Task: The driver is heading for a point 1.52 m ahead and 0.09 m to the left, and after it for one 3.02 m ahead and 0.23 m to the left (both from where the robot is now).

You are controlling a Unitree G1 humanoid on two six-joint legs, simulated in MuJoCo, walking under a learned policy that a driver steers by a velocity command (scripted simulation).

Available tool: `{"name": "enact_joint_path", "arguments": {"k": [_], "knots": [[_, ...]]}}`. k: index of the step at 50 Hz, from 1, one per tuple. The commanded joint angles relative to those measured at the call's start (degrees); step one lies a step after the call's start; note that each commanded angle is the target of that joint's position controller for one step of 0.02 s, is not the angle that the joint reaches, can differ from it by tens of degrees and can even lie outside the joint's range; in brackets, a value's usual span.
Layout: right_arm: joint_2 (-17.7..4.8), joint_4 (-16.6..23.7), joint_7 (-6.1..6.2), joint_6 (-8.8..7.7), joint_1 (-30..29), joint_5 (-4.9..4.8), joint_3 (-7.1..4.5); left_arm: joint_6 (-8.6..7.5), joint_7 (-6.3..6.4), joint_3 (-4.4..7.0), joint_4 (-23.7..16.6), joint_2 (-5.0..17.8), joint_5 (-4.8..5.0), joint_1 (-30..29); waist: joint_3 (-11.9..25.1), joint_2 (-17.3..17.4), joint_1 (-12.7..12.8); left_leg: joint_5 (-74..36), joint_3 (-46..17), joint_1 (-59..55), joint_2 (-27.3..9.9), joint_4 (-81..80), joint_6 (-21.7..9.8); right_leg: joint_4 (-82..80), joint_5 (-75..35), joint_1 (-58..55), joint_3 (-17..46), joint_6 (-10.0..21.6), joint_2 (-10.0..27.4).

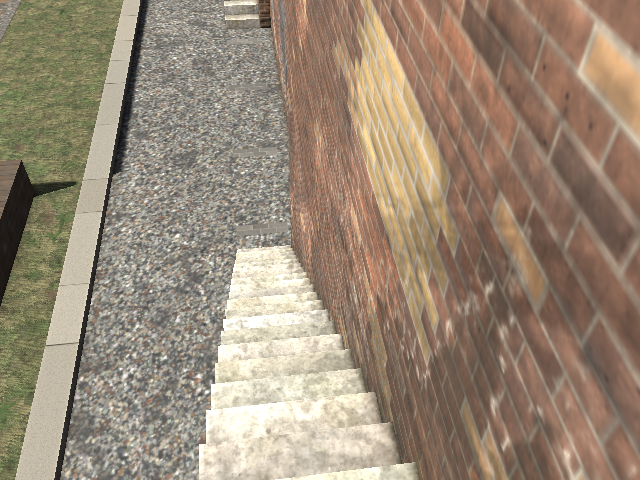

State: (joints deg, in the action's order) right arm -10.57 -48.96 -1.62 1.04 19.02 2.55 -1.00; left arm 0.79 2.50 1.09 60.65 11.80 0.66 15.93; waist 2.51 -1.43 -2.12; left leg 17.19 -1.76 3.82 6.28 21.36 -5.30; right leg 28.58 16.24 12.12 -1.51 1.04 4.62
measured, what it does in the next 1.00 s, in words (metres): goes down: left foot 0.20 m lower, then right foot 0.19 m lower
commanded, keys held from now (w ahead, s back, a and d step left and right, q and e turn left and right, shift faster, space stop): w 1.00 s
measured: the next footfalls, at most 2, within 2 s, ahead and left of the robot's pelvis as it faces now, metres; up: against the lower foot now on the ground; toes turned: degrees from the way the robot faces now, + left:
left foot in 0.56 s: +0.24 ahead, +0.03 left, -0.20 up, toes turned -2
right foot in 0.96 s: +0.51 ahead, -0.23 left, -0.39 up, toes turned -6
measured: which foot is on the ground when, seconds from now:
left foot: down 0.00-0.20, up 0.22-0.54, down 0.56-0.96, up 0.98-1.00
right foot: down 0.00-0.58, up 0.60-0.94, down 0.96-1.00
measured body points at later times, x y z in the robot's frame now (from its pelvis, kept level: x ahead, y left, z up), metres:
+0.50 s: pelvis +0.15 -0.05 -0.09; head +0.19 -0.08 +0.36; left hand +0.02 +0.19 -0.20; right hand +0.28 -0.28 -0.23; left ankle +0.25 +0.06 -0.79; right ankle +0.02 -0.13 -0.74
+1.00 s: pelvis +0.40 -0.10 -0.38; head +0.38 -0.16 +0.06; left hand +0.40 +0.19 -0.48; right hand +0.40 -0.33 -0.57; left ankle +0.25 +0.05 -0.88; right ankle +0.47 -0.23 -1.13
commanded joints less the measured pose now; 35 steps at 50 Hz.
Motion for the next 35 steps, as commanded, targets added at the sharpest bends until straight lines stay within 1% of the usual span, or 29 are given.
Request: {"name": "enact_joint_path", "arguments": {"k": [1,3,5,7,8,9,10,11,12,13,14,15,17,18,19,20,21,22,25,26,27,28,29,30,31,32,33,34,35], "knots": [[-8.0,2.0,0.12,-1.36,4.6,0.07,-2.39,-0.96,-0.12,0.5,-5.0,4.2,-0.22,-6.1,-8.8,5.7,-2.2,-9.7,-17.6,-7.2,-14.2,-4.1,-5.1,1.5,3.7,17.5,-2.5,1.8,-2.0],[-9.9,0.6,0.65,-2.27,7.8,0.84,-3.27,-1.02,-0.57,0.94,-3.3,5.0,0.16,-4.0,-6.2,6.3,-1.4,-24.8,-18.3,-9.9,-17.9,-0.7,-7.8,9.8,5.8,18.7,0.0,2.2,-0.7],[-10.1,0.0,1.14,-1.98,7.7,2.03,-3.22,-1.4,-0.36,1.45,-0.9,5.0,0.33,-1.1,-4.4,6.1,-0.8,-25.8,-15.9,-6.2,-18.1,0.5,-8.6,16.6,4.2,14.7,-1.0,1.0,-1.6],[-9.0,-0.6,0.97,-1.65,3.7,0.51,-2.9,-2.13,-0.51,1.59,-0.4,4.7,0.12,2.1,-7.4,8.2,1.8,-15.5,-14.4,3.5,-16.7,1.1,-7.3,14.6,1.7,8.8,-0.5,1.1,-0.1],[-8.7,-0.2,0.92,-1.67,1.2,0.06,-2.82,-2.54,-0.93,1.77,1.6,4.3,-0.11,7.4,-8.2,6.9,4.5,-11.3,-12.5,10.0,-14.6,4.1,-6.1,11.5,-0.3,0.8,-2.2,0.9,-1.7],[-7.6,0.1,0.89,-1.72,-1.7,0.56,-2.58,-2.93,-0.5,2.51,2.8,5.9,0.17,13.2,-8.7,2.8,7.7,-8.7,-9.6,15.3,-10.2,10.7,-4.4,6.7,-1.7,-5.8,-1.8,1.4,-2.9],[-7.1,0.7,1.17,-2.07,-2.8,0.72,-2.63,-3.41,-0.06,3.81,4.9,9.3,-0.29,19.8,-7.9,-6.2,9.8,-8.4,-4.7,22.9,-4.3,24.8,-1.8,1.4,-5.6,-13.8,7.9,4.5,0.8],[-6.2,1.4,1.65,-2.69,-1.3,0.91,-2.42,-4.05,-0.2,5.72,6.8,15.3,-0.2,28.0,-6.7,-16.1,11.9,8.2,1.0,36.2,2.2,45.6,0.7,-5.0,-10.8,-20.5,24.7,11.7,12.4],[-7.7,1.5,1.84,-2.52,-4.4,2.09,-2.66,-5.16,-1.02,5.25,7.0,14.3,0.33,27.7,-10.9,-9.7,10.6,24.1,-2.4,49.2,2.0,50.7,1.6,-8.6,-5.9,-18.8,34.7,15.7,17.9],[-9.0,0.9,2.06,-2.46,-5.6,2.55,-2.78,-5.98,-1.57,4.93,5.1,12.1,0.29,24.3,-14.0,-1.5,9.2,19.2,-6.2,51.3,-1.0,50.9,2.0,-6.1,-3.2,-15.2,31.3,16.4,17.7],[-9.1,-0.2,1.68,-2.12,-6.2,2.73,-2.65,-6.66,-1.58,4.13,3.6,9.6,0.3,19.7,-14.0,0.6,6.8,14.5,-4.7,49.3,-2.8,48.7,2.5,-3.5,-4.9,-11.7,26.5,15.0,15.7],[-9.0,-0.8,1.27,-1.85,-6.3,1.85,-2.48,-6.89,-1.14,3.64,2.1,8.0,0.16,15.2,-14.4,0.8,4.6,6.1,-4.0,42.4,-4.7,42.4,2.5,-3.4,-0.4,-4.2,20.6,12.3,12.4],[-6.0,-3.7,0.46,-0.25,-3.4,2.45,-1.76,-7.16,-0.19,3.14,1.1,6.4,0.38,11.4,-11.1,-3.0,1.5,-7.0,-0.6,30.8,-4.8,44.6,1.5,-1.6,1.1,5.3,17.2,9.4,9.9],[-7.6,-0.7,-0.7,-0.81,-9.0,2.55,-1.64,-8.53,0.62,1.46,0.7,0.7,1.58,8.5,-11.6,2.3,-0.5,-29.3,-4.8,26.4,-6.4,30.8,2.6,5.8,7.1,13.4,6.9,4.2,1.4],[-3.5,-0.4,-1.66,-1.03,-8.1,2.1,-0.32,-9.11,1.21,0.97,1.4,0.7,2.41,9.0,-8.4,-3.9,-0.6,-35.5,-0.1,21.1,-4.1,29.9,2.9,6.7,11.1,15.6,6.8,3.6,1.2],[-2.9,-0.5,-2.54,-0.79,-8.8,2.62,0.47,-9.12,1.74,1.29,1.2,0.9,3.7,6.8,-10.3,0.0,-2.3,-50.8,2.7,11.2,-2.8,24.1,3.2,9.8,15.0,27.9,1.3,3.3,-2.3],[-0.6,-0.6,-3.11,-0.58,-7.3,2.59,1.39,-8.8,1.99,1.17,0.9,1.3,4.44,7.1,-8.1,-0.3,-1.9,-55.2,5.3,4.3,-1.7,23.0,3.3,11.7,15.4,30.5,1.0,3.5,-2.5],[-0.6,-1.0,-3.12,-0.29,-7.9,1.26,1.73,-8.62,2.06,1.28,1.0,1.5,4.64,7.5,-8.4,-2.2,-1.2,-54.7,5.5,1.6,-2.0,22.3,4.2,13.8,14.6,32.0,1.3,3.5,-2.0],[-2.3,0.6,-1.17,-0.33,-12.8,1.44,1.84,-7.86,1.38,1.81,1.6,1.5,1.95,13.0,-8.1,-3.3,4.4,-46.7,7.1,2.9,-1.2,15.7,5.7,25.9,10.2,25.7,2.6,4.9,-1.8],[-3.3,-1.2,-0.9,-0.65,-8.2,1.91,1.25,-7.05,1.03,2.07,2.2,2.1,1.1,14.9,-7.4,-4.0,2.9,-40.0,4.5,4.1,-2.7,9.6,4.4,34.9,3.2,19.5,2.9,6.4,-2.2],[-5.4,-2.5,-1.0,-0.79,-4.7,1.69,0.63,-5.7,1.0,2.89,2.5,4.0,-0.15,17.4,-8.6,-0.2,3.7,-32.6,1.7,6.8,-4.9,-5.8,3.0,43.2,-1.9,12.0,3.1,7.7,-3.1],[-5.2,-4.2,-1.15,-0.44,1.0,2.24,0.03,-5.34,0.83,3.21,2.8,4.9,0.07,15.6,-6.3,-0.9,1.3,-40.4,2.5,-5.6,-4.2,-4.1,0.9,54.1,-11.7,19.4,0.0,7.4,-3.0],[-10.7,-7.8,-1.07,-1.2,13.6,0.88,-2.05,-5.09,0.04,4.21,1.2,5.9,-0.1,13.6,-3.3,6.5,-5.3,-57.3,-8.3,-19.9,-12.4,-2.3,-5.9,81.7,5.3,34.7,-0.6,5.6,-8.8],[-14.4,-6.8,-1.47,-1.78,14.9,1.11,-2.41,-6.44,0.09,3.83,-2.6,4.3,2.3,12.9,3.6,12.1,-2.8,-80.7,-13.5,-37.1,-24.5,15.4,-11.7,93.4,34.3,54.5,-2.7,4.3,-8.0],[-15.0,-6.4,-1.44,-1.55,15.1,1.11,-3.37,-7.31,0.39,3.42,-1.5,4.8,1.01,15.6,6.0,7.5,-1.7,-74.4,-16.3,-38.3,-29.8,16.5,-14.4,94.0,29.5,60.5,2.3,5.1,-4.3],[-13.1,-7.4,-1.37,-2.03,15.6,0.59,-3.81,-6.71,0.89,3.91,0.2,5.1,-0.73,15.3,3.3,6.4,-2.1,-60.9,-18.3,-31.5,-30.0,16.6,-14.4,94.4,28.3,63.8,4.8,4.0,-2.2],[-11.0,-6.9,-0.52,-3.26,10.2,2.13,-3.08,-6.31,1.79,4.13,-1.0,4.2,-0.28,15.1,0.8,3.5,0.6,-40.0,-18.8,-21.4,-33.0,12.6,-14.9,81.6,19.0,62.9,11.2,1.9,-1.6],[-9.5,-5.2,0.59,-3.3,2.4,2.13,-2.71,-5.76,1.84,3.67,-2.3,4.7,-0.94,10.5,-4.7,2.7,2.9,-27.2,-24.4,-4.0,-34.5,8.2,-17.6,65.3,9.6,57.0,11.6,-0.7,3.1],[-4.3,-2.0,1.06,-3.46,-8.1,0.72,-0.43,-5.51,1.3,3.88,-3.6,5.4,-0.82,4.8,-11.6,-2.4,7.2,-20.0,-16.8,17.8,-26.0,0.6,-11.9,35.6,-8.5,39.1,9.0,-3.8,5.2]]}}
Velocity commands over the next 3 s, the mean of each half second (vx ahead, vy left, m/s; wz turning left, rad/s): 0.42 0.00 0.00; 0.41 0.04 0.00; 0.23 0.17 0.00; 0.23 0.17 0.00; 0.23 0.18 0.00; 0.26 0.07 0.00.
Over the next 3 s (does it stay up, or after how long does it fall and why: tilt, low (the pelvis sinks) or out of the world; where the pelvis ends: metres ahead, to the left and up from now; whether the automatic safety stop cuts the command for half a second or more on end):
stays up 0.88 0.11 -0.64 its command is cut before an obstacle after 0.9 s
